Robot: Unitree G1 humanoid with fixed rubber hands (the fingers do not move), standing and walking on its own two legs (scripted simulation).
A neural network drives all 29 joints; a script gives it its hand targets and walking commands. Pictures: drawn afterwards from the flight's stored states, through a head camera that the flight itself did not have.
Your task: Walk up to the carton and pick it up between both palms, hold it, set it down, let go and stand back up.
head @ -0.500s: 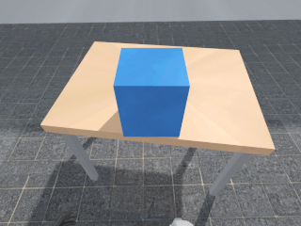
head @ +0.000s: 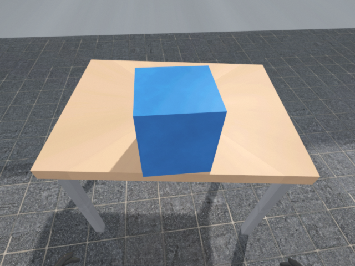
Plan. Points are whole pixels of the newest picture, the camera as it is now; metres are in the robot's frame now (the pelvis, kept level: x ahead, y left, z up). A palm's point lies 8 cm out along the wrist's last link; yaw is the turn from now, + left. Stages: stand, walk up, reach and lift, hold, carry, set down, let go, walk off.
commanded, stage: walk up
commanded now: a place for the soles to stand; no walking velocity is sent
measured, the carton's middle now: (174, 122) +0.52 +0.03 +0.03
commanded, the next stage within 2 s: none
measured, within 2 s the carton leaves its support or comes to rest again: neither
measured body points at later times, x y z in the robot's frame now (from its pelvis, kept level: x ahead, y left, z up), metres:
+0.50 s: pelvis +0.01 -0.01 +0.01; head +0.01 -0.02 +0.46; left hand +0.18 +0.23 -0.08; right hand +0.07 -0.29 -0.10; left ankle +0.02 +0.14 -0.72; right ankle +0.02 -0.13 -0.72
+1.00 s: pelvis +0.07 +0.01 +0.01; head +0.08 +0.00 +0.46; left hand +0.22 +0.25 -0.10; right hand +0.03 -0.27 -0.10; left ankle +0.02 +0.13 -0.72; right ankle +0.09 -0.11 -0.69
